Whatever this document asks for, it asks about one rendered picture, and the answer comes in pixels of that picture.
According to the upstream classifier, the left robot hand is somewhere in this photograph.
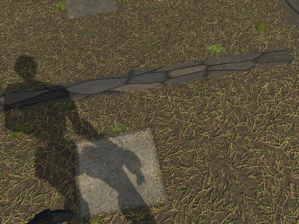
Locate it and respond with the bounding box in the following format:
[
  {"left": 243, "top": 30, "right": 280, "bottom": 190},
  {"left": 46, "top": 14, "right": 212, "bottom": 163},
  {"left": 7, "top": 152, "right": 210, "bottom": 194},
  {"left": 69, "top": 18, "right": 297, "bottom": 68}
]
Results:
[{"left": 24, "top": 208, "right": 74, "bottom": 224}]

